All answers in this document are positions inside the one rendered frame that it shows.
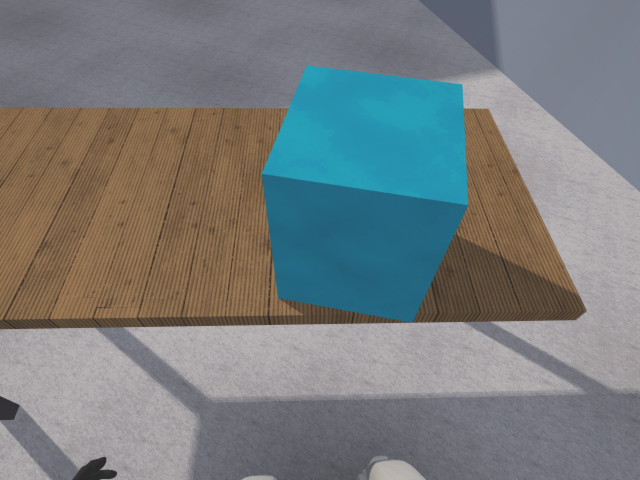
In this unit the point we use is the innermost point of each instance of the robot right thigh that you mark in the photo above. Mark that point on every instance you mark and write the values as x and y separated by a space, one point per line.
390 469

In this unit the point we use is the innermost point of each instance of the table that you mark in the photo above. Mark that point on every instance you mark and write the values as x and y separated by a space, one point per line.
156 217

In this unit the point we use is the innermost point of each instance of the left robot hand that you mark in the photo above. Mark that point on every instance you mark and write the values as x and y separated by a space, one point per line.
92 471

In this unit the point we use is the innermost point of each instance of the carton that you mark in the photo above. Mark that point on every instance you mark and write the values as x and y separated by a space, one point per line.
365 187

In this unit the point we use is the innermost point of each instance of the robot right shin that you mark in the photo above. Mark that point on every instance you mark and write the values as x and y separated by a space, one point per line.
376 458

